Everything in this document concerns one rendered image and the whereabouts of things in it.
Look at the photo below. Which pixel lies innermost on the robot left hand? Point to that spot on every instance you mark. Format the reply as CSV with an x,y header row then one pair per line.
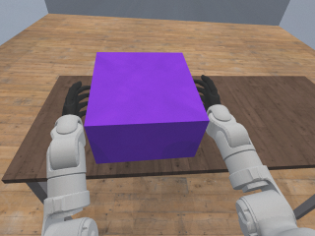
x,y
71,105

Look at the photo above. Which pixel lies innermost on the robot right hand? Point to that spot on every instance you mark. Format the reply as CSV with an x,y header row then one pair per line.
x,y
210,93

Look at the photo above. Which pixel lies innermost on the robot right forearm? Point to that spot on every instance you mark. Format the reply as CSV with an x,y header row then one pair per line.
x,y
246,171

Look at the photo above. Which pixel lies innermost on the robot left upper arm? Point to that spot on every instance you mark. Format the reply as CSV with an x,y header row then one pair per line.
x,y
83,226

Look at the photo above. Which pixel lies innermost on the robot right upper arm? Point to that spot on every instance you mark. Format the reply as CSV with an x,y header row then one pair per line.
x,y
267,214

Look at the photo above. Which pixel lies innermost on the table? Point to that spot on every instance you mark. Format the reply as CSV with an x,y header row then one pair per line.
x,y
278,113

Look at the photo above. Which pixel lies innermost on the robot left forearm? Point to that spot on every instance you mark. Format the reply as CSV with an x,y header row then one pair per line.
x,y
66,169

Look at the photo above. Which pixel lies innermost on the carton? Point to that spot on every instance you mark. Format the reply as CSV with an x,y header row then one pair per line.
x,y
143,106

